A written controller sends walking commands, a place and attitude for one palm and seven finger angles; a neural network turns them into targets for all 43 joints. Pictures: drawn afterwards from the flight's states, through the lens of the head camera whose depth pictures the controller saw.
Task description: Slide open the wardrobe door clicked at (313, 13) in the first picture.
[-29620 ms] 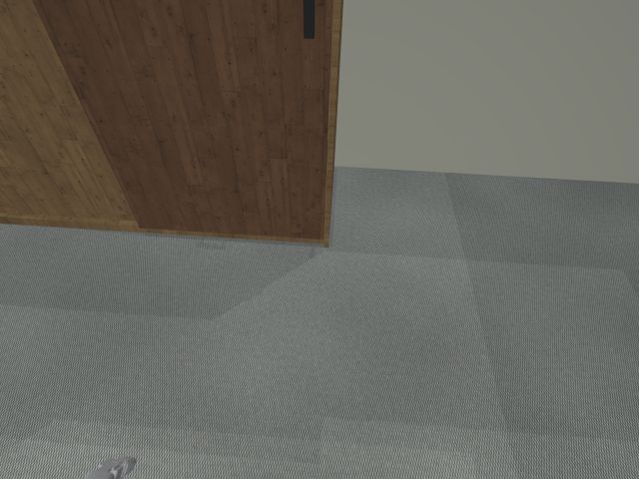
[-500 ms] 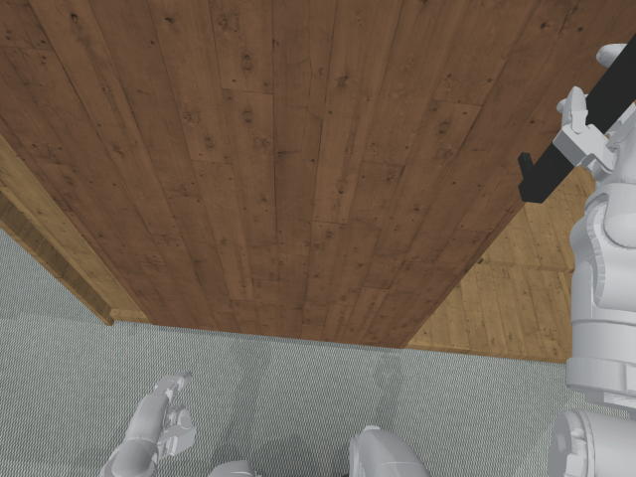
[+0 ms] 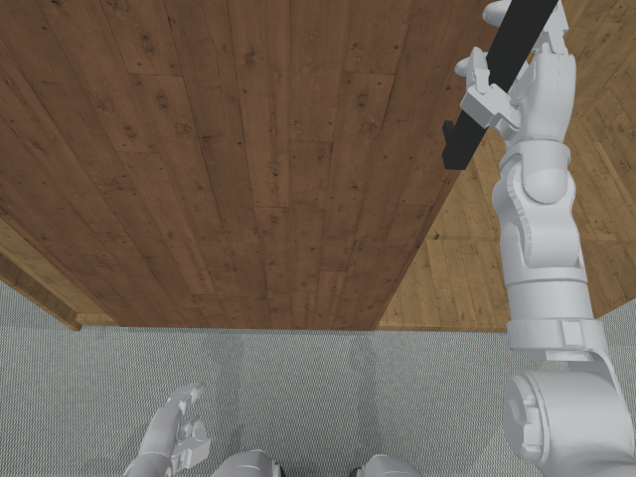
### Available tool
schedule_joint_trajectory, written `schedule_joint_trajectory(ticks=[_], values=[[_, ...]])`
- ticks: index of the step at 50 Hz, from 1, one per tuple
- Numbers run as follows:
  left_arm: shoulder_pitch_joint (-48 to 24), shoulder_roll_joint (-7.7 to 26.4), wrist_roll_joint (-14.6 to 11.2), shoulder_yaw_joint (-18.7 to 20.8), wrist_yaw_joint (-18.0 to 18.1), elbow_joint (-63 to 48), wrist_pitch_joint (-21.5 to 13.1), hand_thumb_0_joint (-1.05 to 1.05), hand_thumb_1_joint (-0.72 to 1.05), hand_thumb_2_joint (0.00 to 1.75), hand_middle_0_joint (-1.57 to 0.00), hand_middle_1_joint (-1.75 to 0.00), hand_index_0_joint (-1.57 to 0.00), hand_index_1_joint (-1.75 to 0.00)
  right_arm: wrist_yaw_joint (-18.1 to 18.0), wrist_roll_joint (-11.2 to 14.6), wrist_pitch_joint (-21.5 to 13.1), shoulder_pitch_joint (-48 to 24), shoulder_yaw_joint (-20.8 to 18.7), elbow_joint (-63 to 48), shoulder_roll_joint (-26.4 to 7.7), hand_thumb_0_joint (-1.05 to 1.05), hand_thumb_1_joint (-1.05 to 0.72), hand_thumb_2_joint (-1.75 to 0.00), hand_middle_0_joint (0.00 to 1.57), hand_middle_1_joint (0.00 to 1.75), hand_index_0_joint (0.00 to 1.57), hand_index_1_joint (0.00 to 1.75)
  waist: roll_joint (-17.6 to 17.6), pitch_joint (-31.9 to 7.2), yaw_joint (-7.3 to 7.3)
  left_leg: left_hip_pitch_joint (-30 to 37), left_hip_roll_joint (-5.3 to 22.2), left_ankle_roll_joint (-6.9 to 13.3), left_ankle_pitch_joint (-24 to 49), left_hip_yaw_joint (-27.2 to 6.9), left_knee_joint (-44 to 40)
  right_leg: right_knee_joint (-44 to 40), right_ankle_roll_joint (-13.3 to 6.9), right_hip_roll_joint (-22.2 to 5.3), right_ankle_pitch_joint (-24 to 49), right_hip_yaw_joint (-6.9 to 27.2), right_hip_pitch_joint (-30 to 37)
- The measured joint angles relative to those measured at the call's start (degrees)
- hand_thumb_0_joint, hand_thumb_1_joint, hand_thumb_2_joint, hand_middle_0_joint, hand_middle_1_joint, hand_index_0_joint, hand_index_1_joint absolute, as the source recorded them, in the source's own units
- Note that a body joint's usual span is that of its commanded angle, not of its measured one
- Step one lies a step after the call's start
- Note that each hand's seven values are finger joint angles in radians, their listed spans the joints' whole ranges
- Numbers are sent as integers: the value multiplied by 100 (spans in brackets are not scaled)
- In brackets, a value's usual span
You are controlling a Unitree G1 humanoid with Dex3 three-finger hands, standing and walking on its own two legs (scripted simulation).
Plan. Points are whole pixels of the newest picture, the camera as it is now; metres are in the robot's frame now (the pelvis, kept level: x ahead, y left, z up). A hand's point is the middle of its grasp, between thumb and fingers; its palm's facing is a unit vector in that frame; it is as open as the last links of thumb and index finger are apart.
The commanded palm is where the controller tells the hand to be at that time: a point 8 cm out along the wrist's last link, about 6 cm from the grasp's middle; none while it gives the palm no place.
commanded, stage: stop walking and hold the door there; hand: right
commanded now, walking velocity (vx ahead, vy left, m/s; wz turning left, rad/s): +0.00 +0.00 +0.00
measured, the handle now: (490, 60) +0.50 -0.14 +0.23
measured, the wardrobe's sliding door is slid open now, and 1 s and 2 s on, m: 0.62 0.62 0.62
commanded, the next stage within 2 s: loosen the grip on the handle in 0.28 s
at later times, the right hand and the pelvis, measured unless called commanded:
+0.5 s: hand (486, 79) +0.46 -0.13 +0.24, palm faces +0.06 +1.00 -0.07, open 7.7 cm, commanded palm +0.43 -0.17 +0.22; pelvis +0.01 +0.00 +0.01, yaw +0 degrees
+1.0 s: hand (477, 86) +0.46 -0.12 +0.23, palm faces +0.13 +0.99 -0.10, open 14.3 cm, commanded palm +0.43 -0.17 +0.22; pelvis -0.04 -0.03 +0.00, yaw +3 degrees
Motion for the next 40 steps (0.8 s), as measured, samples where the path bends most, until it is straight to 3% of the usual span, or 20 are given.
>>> schedule_joint_trajectory(ticks=[1, 6, 10, 14, 19, 20, 22, 25, 27, 33, 40], values=[[16, 64, 8, 26, 20, -37, -3, 1, 91, 90, -21, -30, -21, -30, -8, 17, 3, -10, 40, 38, 36, -1, -74, -77, 46, 140, 20, 138, -41, -84, 23, -42, -26, -36, -31, 38, 56, -389, -20, -65, 619, -42, 167], [12, 166, 13, 205, -23, -124, 5, 1, 91, 90, -21, -30, -20, -30, -25, 49, -78, -55, 251, 309, 97, -1, -74, -77, 46, 140, 19, 138, 58, -197, -171, -39, -47, -290, -371, -222, 176, -481, -47, -65, 358, -225, 278], [49, 219, -4, 206, -81, -239, -19, 1, 91, 90, -20, -30, -20, -30, -38, 49, -64, 28, 253, 319, 68, -1, -75, -77, 46, 140, 16, 138, -65, -245, -230, 233, -116, -254, 53, -282, -232, -438, 12, -171, 325, -204, 285], [2, 223, -41, 196, -31, -245, 91, 1, 91, 90, -21, -30, -20, -30, -17, 23, -69, 114, 162, 354, 17, -1, -76, -77, 46, 140, 14, 138, -192, -303, -120, 306, -221, -82, 52, -160, -394, -149, 53, -295, 405, -135, 90], [61, 298, -22, 221, 125, -182, 205, 1, 91, 90, -21, -30, -20, -30, 47, 5, -82, 146, 135, 452, 49, -1, -75, -77, 46, 140, 15, 138, -134, -464, 11, 216, -124, -121, -93, -108, -187, -361, -2, -163, 357, -48, 183], [67, 282, -71, 204, 168, -174, 159, 1, 91, 90, -21, -30, -20, -30, 173, -143, -129, 70, 96, 548, -24, -2, -72, -77, 46, 140, 16, 138, -57, -402, 1, 242, -82, -151, -120, -153, -149, -417, 2, -123, 331, -96, 269], [190, 148, 74, 289, 103, 3, -117, 1, 91, 90, -21, -30, -20, -30, 481, -407, -147, -229, 7, 1179, -176, -4, -61, -76, 46, 140, 19, 138, 112, -708, 54, 51, -41, -132, -93, -165, -161, -505, -8, -77, 364, -114, 111], [483, 55, 186, 299, -65, 93, -360, 1, 91, 90, -21, -30, -20, -30, 607, -316, 120, -474, -327, 1853, -178, -4, -44, -73, 48, 140, 27, 139, 318, -1166, 254, -46, -62, -133, 43, -135, -335, -653, 1, -84, 497, -84, -7], [664, 111, 221, 331, -174, 35, -451, 1, 91, 90, -21, -30, -20, -30, 407, -323, 127, -490, -431, 2085, -199, -3, -36, -70, 50, 141, 32, 139, 300, -1291, 372, -22, -118, -126, 139, -158, -441, -635, -2, -137, 511, -107, -22], [1101, 349, 249, 462, -398, 107, -452, 1, 91, 90, -21, -30, -20, -30, -138, -537, -362, -530, -382, 2501, -249, -1, -1, -50, 48, 140, 38, 139, 232, -1318, 644, -249, -118, -165, 278, -221, -357, -448, -88, -149, 556, -164, -270], [1600, 439, 254, 491, -444, 441, -443, 1, 91, 90, -20, -30, -20, -30, -296, -668, -698, -907, -392, 3117, -499, 0, 37, -29, 42, 134, 35, 134, 209, -1209, 822, -527, -105, -209, 455, -287, -337, -370, -172, -93, 662, -157, -554]])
